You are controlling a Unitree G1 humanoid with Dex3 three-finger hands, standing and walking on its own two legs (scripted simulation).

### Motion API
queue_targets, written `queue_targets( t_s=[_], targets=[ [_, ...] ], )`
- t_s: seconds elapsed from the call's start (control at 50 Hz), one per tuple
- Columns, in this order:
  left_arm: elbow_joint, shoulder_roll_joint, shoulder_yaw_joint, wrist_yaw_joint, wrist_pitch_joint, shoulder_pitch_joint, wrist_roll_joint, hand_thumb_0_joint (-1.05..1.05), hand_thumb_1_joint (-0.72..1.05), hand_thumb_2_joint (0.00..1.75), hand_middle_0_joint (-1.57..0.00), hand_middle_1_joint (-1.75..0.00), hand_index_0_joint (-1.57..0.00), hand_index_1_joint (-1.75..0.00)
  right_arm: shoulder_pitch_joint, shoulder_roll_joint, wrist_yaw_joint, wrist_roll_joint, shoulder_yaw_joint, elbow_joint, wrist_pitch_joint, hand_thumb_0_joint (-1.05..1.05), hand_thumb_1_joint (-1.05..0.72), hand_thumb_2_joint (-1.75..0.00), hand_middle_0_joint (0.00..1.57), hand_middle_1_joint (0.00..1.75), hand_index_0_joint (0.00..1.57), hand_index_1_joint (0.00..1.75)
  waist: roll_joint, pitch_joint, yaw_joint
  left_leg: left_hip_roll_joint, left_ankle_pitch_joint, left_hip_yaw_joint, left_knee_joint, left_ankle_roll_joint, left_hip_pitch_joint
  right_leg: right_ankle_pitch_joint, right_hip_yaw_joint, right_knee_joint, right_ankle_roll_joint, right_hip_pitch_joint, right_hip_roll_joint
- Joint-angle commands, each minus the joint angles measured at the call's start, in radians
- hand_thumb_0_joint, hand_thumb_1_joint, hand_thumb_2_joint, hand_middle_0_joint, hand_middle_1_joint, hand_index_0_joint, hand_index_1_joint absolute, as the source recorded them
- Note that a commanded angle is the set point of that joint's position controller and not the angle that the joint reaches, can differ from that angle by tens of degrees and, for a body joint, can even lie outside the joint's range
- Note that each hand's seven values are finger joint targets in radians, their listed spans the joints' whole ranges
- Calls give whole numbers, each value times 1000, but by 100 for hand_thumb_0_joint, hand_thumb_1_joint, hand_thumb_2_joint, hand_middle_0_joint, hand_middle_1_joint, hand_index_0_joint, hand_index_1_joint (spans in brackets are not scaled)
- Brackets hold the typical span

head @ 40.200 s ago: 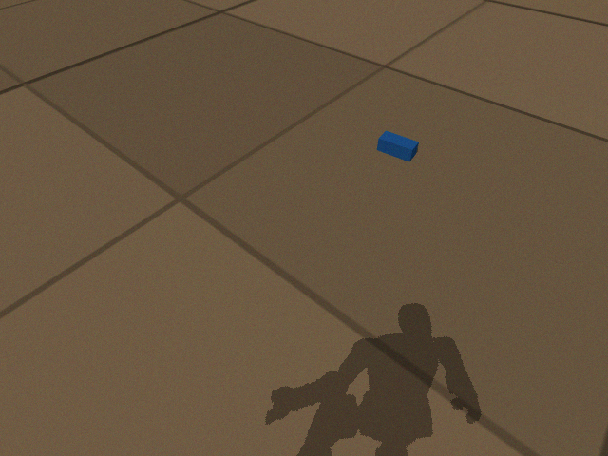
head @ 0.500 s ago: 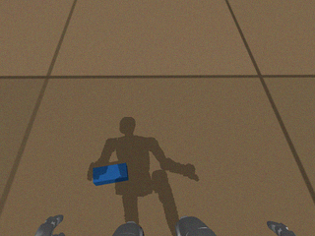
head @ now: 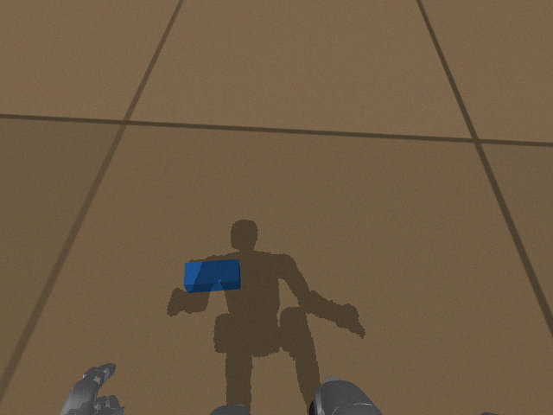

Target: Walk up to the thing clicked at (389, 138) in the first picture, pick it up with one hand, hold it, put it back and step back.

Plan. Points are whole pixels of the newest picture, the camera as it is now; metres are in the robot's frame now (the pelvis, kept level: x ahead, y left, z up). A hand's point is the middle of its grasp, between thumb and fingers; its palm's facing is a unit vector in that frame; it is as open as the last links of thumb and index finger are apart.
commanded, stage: step back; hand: left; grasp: from above
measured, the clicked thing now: (213, 276) +0.62 +0.24 -0.71
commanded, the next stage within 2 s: none
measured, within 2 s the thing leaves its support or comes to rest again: neither
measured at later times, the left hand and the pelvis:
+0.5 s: hand out of the picture -0.09 +0.22 -0.13, palm faces -0.04 -0.91 -0.42, open 7.3 cm; pelvis -0.17 -0.04 +0.01, yaw -3 degrees
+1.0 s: hand out of the picture -0.26 +0.23 -0.14, palm faces -0.02 -0.91 -0.40, open 7.3 cm; pelvis -0.36 -0.05 +0.00, yaw -2 degrees
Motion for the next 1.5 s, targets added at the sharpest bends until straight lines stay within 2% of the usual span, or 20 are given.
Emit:
queue_targets(
  t_s=[0.0,0.2,0.28,0.32,0.34,0.36,0.42,0.6,0.66,0.7,0.8,0.9,0.98,1.0,1.04,1.1,1.22,1.3,1.36,1.48],
  targets=[
    [-66,171,60,21,-15,6,-20,0,90,90,-20,-30,-20,-30,-59,-276,-31,-8,-69,-95,-33,0,-90,-90,20,30,20,30,145,-177,7,324,557,-304,-279,188,19,-123,165,439,-23,-49,110],
    [-48,160,59,2,-30,81,-7,0,90,90,-20,-30,-20,-30,-13,-265,-37,0,-77,-122,-17,0,-90,-90,20,30,20,30,226,-248,-42,306,463,-214,-204,208,187,-84,27,49,38,27,36],
    [43,159,69,-11,-34,264,-2,0,90,90,-20,-30,-20,-30,-100,-295,-24,10,-83,-151,7,0,-90,-90,20,30,20,30,283,-273,46,284,228,-185,-188,125,-36,109,-77,-313,-16,299,20],
    [30,244,94,-11,-46,253,27,0,90,90,-20,-30,-20,-30,-74,-200,-21,23,-59,-160,14,0,-90,-90,20,30,20,30,-1,-214,38,80,-82,-122,58,5,-312,-5,281,-463,-81,345,-165],
    [-20,378,118,-12,-40,156,25,0,90,90,-20,-30,-20,-30,-125,-189,-40,23,-66,-176,14,0,-90,-90,20,30,20,30,-237,-157,73,-51,-256,-83,325,-41,-278,-71,528,-592,-255,47,-404],
    [-58,375,114,-7,-45,80,24,0,90,90,-20,-30,-20,-30,-119,-234,-45,19,-80,-163,19,0,-90,-90,20,30,20,30,-186,-90,50,-10,-236,-181,479,-53,-233,-99,570,-625,-295,-89,-449],
    [-79,239,82,9,-52,-63,23,0,90,90,-20,-30,-20,-30,7,-218,-36,34,-68,-96,9,0,-90,-90,20,30,20,30,-65,-99,-41,-73,-77,-154,551,-50,-203,233,181,-451,-168,1,-235],
    [-84,237,72,27,-36,55,11,0,90,90,-20,-30,-20,-30,49,-183,-33,12,-54,-90,-3,0,-90,-90,20,30,20,30,-148,-234,34,30,-142,-19,36,-42,-120,607,169,-289,-187,347,-288],
    [-90,201,44,17,-16,46,-1,0,90,90,-20,-30,-20,-30,119,-213,-28,1,-76,-50,-7,0,-90,-90,20,30,20,30,-9,-247,-5,87,127,-85,-276,9,98,371,81,-163,-84,151,-191],
    [-106,201,59,29,-18,-42,-11,0,90,90,-20,-30,-20,-30,41,-394,-16,-3,-107,-95,-4,0,-90,-90,20,30,20,30,320,-217,-54,458,333,-545,-370,267,-56,-237,-9,240,3,-2,45],
    [-19,187,62,23,-11,81,-20,0,90,90,-20,-30,-20,-30,-95,-250,-37,-2,-62,-110,-14,0,-90,-90,20,30,20,30,181,-169,42,309,509,-234,-240,196,-30,-84,100,478,-1,-27,79],
    [-22,164,45,9,-32,68,-5,0,90,90,-20,-30,-20,-30,-23,-257,-32,-7,-74,-108,-1,0,-90,-90,20,30,20,30,245,-230,-24,319,383,-243,-225,208,146,-106,11,71,30,24,20],
    [77,157,46,3,-64,200,8,0,90,90,-20,-30,-20,-30,-66,-272,-19,4,-75,-98,25,0,-90,-90,20,30,20,30,236,-300,27,256,171,-160,-135,122,37,103,-85,-432,-21,300,41],
    [88,203,64,5,-71,211,21,0,90,90,-20,-30,-20,-30,-51,-220,-16,5,-59,-96,29,0,-90,-90,20,30,20,30,124,-263,23,197,4,-129,-47,66,-145,67,65,-440,-41,378,-19],
    [34,399,103,6,-70,109,32,0,90,90,-20,-30,-20,-30,-153,-206,-32,3,-63,-130,24,0,-90,-90,20,30,20,30,-202,-127,90,18,-235,-163,317,-46,-248,-257,624,-624,-285,-16,-450],
    [10,273,74,17,-85,-40,24,0,90,90,-20,-30,-20,-30,-46,-208,-21,21,-66,-58,17,0,-90,-90,20,30,20,30,-17,-69,-15,-34,-53,-180,462,-41,-242,-102,273,-516,-174,14,-257],
    [56,263,83,-2,-100,106,34,0,90,90,-20,-30,-20,-30,-68,-195,6,-4,-58,-41,-22,0,-90,-90,20,30,20,30,-115,-114,76,41,-150,-72,85,-65,-233,-325,265,-515,-166,253,-252],
    [64,250,53,-16,-75,90,20,0,90,90,-20,-30,-20,-30,35,-180,9,4,-70,29,-48,0,-90,-90,20,30,20,30,-83,-132,14,3,-7,44,-278,-22,113,-175,114,-418,-118,115,-183],
    [52,222,47,-17,-75,-7,2,0,90,90,-20,-30,-20,-30,96,-353,3,-6,-106,34,-59,0,-90,-90,20,30,20,30,205,-99,-62,394,-604,-621,-515,203,46,-158,-39,45,-9,-117,-21],
    [100,191,41,-38,-99,79,1,0,90,90,-20,-30,-20,-30,27,-265,2,-13,-87,22,-70,0,-90,-90,20,30,20,30,241,-113,-27,257,-172,-296,-395,144,72,-47,-58,-79,-6,7,-33]
  ],
)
